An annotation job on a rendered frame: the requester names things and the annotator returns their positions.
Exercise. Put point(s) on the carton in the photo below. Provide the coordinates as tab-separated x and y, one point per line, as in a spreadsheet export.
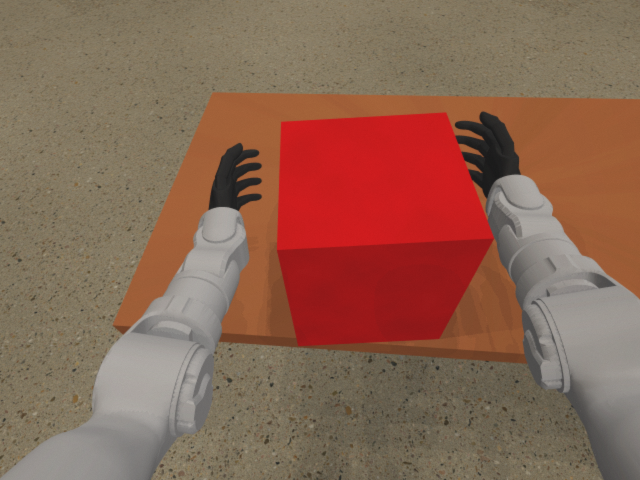
380	228

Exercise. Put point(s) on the left robot hand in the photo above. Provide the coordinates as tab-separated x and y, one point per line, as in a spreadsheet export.
225	189

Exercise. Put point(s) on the robot left upper arm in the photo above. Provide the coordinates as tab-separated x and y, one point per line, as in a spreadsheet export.
151	390

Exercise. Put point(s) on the right robot hand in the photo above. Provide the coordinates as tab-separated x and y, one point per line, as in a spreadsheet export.
499	158

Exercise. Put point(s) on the left robot forearm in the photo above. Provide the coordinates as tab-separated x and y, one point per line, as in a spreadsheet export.
200	294

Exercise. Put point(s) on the robot right upper arm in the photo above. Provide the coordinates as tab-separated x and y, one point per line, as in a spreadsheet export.
587	345

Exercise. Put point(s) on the table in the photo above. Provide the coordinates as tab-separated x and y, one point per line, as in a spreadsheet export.
582	153

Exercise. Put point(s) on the right robot forearm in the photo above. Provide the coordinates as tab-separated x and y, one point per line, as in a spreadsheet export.
539	257

